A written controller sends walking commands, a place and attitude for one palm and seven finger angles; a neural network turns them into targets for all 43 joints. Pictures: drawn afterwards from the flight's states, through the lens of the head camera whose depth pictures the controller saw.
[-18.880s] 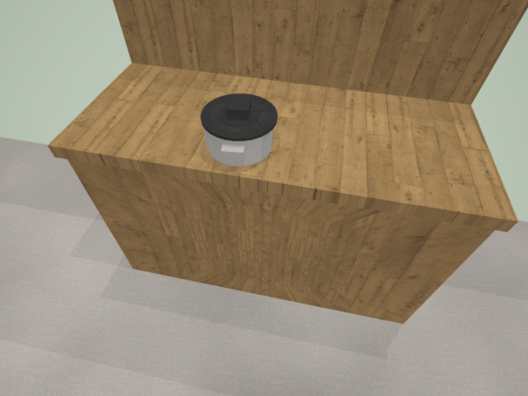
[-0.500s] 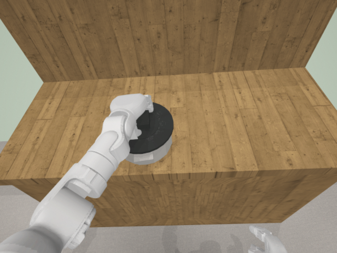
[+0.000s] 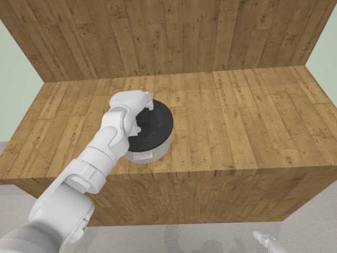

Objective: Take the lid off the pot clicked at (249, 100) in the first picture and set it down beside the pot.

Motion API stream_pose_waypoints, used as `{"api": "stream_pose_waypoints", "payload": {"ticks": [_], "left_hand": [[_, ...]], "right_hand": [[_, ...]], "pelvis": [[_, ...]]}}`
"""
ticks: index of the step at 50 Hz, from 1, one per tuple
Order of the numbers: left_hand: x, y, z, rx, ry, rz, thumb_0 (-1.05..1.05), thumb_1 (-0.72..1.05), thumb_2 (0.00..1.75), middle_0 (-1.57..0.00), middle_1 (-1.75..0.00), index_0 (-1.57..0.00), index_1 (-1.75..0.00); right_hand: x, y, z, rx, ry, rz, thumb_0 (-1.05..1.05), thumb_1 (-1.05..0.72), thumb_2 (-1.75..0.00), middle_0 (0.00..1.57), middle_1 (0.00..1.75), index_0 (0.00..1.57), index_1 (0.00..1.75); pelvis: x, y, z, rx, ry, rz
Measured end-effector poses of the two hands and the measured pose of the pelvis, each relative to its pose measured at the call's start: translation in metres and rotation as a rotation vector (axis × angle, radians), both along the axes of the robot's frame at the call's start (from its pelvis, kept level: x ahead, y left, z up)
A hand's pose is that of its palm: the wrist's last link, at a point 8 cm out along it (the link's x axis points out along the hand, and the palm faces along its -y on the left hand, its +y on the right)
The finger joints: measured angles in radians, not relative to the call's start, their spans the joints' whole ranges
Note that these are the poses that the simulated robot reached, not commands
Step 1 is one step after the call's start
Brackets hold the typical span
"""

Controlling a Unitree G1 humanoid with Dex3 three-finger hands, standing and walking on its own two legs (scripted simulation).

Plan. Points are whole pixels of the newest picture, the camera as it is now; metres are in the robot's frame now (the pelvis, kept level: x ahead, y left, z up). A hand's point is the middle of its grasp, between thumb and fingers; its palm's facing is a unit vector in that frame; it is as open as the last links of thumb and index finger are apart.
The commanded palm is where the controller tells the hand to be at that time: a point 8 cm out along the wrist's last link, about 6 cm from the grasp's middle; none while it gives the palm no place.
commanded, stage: lift the lid straight up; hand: left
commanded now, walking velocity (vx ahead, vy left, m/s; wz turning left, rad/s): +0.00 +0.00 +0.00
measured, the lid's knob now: (139, 117) +0.45 +0.09 +0.06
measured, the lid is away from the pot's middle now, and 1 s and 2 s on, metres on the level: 0.01 0.02 0.01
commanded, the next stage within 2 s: move the lid sideways beside the pot in 1.70 s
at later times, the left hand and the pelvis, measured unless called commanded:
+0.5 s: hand (131, 110) +0.42 +0.09 +0.12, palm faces -0.26 -0.07 -0.96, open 9.3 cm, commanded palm +0.42 +0.10 +0.20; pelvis -0.01 +0.00 +0.00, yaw +1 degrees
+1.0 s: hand (131, 92) +0.45 +0.09 +0.16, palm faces -0.24 -0.10 -0.97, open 9.3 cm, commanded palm +0.42 +0.10 +0.24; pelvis -0.01 +0.00 +0.00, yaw +0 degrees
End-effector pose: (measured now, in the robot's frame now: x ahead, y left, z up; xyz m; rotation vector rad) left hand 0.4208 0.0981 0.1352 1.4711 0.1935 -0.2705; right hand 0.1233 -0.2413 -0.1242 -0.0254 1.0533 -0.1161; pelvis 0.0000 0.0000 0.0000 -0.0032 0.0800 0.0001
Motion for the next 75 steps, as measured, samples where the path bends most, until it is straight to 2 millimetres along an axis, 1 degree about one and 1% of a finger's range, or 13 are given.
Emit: {"api": "stream_pose_waypoints", "payload": {"ticks": [11, 18, 24, 31, 36, 42, 47, 51, 55, 59, 65, 71, 75], "left_hand": [[-0.003, -0.01, 0.022, -0.023, -0.054, -0.028, 0.02, 0.06, 1.01, -0.58, -0.78, -0.54, -0.72], [-0.003, -0.003, 0.029, 0.007, -0.041, 0.023, 0.02, 0.05, 1.02, -0.58, -0.78, -0.54, -0.72], [-0.005, -0.001, 0.039, 0.012, -0.034, 0.008, 0.02, 0.05, 1.02, -0.59, -0.78, -0.55, -0.72], [-0.001, -0.005, 0.048, 0.012, -0.034, -0.009, 0.02, 0.05, 1.02, -0.59, -0.78, -0.55, -0.72], [0.004, -0.01, 0.056, 0.023, -0.055, -0.019, 0.02, 0.05, 1.02, -0.59, -0.78, -0.55, -0.72], [0.013, -0.01, 0.066, 0.009, -0.061, -0.001, 0.02, 0.05, 1.02, -0.59, -0.77, -0.55, -0.72], [0.016, -0.01, 0.075, 0.008, -0.07, 0.009, 0.02, 0.05, 1.02, -0.59, -0.77, -0.54, -0.72], [0.017, -0.005, 0.08, -0.013, -0.064, 0.019, 0.02, 0.05, 1.02, -0.59, -0.78, -0.54, -0.72], [0.014, -0.004, 0.086, 0.022, -0.076, 0.007, 0.02, 0.05, 1.02, -0.59, -0.77, -0.54, -0.72], [0.013, -0.002, 0.09, -0.002, -0.069, 0.006, 0.02, 0.05, 1.02, -0.59, -0.78, -0.55, -0.72], [0.01, -0.006, 0.102, 0.012, -0.1, -0.019, 0.02, 0.05, 1.02, -0.59, -0.77, -0.55, -0.72], [0.01, -0.003, 0.116, -0.001, -0.119, -0.004, 0.02, 0.05, 1.02, -0.59, -0.77, -0.55, -0.72], [0.006, -0.002, 0.125, 0.014, -0.142, -0.01, 0.02, 0.05, 1.02, -0.59, -0.77, -0.55, -0.72]], "right_hand": [[0.01, 0.001, 0.004, 0.005, -0.04, 0.018, 0.01, -0.91, -0.9, 0.2, 0.3, 0.2, 0.3], [0.016, 0.001, 0.009, 0.0, -0.069, 0.028, 0.01, -0.91, -0.9, 0.2, 0.3, 0.2, 0.3], [0.017, 0.0, 0.011, -0.009, -0.09, 0.038, 0.01, -0.91, -0.9, 0.2, 0.3, 0.2, 0.3], [0.011, 0.001, 0.01, -0.018, -0.079, 0.043, 0.01, -0.91, -0.9, 0.2, 0.3, 0.2, 0.3], [0.002, 0.002, 0.006, -0.014, -0.061, 0.037, 0.01, -0.91, -0.9, 0.2, 0.3, 0.2, 0.3], [-0.008, 0.002, 0.003, -0.012, -0.04, 0.025, 0.01, -0.91, -0.9, 0.2, 0.3, 0.2, 0.3], [-0.009, 0.001, 0.002, -0.011, -0.035, 0.02, 0.01, -0.91, -0.9, 0.2, 0.3, 0.2, 0.3], [-0.005, 0.0, 0.005, -0.019, -0.05, 0.024, 0.01, -0.91, -0.9, 0.2, 0.3, 0.2, 0.3], [0.004, 0.001, 0.009, -0.021, -0.075, 0.036, 0.01, -0.91, -0.9, 0.2, 0.3, 0.2, 0.3], [0.014, 0.003, 0.013, -0.026, -0.097, 0.056, 0.01, -0.91, -0.9, 0.2, 0.3, 0.2, 0.3], [0.027, 0.01, 0.017, -0.018, -0.131, 0.085, 0.01, -0.91, -0.9, 0.2, 0.3, 0.2, 0.3], [0.03, 0.017, 0.019, -0.007, -0.141, 0.098, 0.01, -0.91, -0.9, 0.2, 0.3, 0.2, 0.3], [0.028, 0.02, 0.018, 0.004, -0.142, 0.103, 0.01, -0.91, -0.9, 0.2, 0.3, 0.2, 0.3]], "pelvis": [[-0.002, -0.001, 0.001, 0.002, -0.013, -0.002], [-0.007, -0.003, 0.001, 0.002, -0.025, 0.001], [-0.01, -0.003, 0.001, 0.002, -0.032, 0.01], [-0.012, -0.003, 0.002, 0.003, -0.035, 0.013], [-0.013, -0.001, 0.002, 0.003, -0.032, 0.011], [-0.01, 0.0, 0.003, 0.004, -0.027, 0.004], [-0.007, 0.002, 0.003, 0.005, -0.03, 0.002], [-0.006, 0.002, 0.003, 0.006, -0.033, 0.0], [-0.006, 0.003, 0.003, 0.004, -0.037, 0.008], [-0.007, 0.004, 0.003, 0.004, -0.041, 0.013], [-0.009, 0.005, 0.003, 0.003, -0.042, 0.021], [-0.011, 0.005, 0.004, 0.004, -0.044, 0.02], [-0.012, 0.006, 0.004, 0.003, -0.049, 0.021]]}}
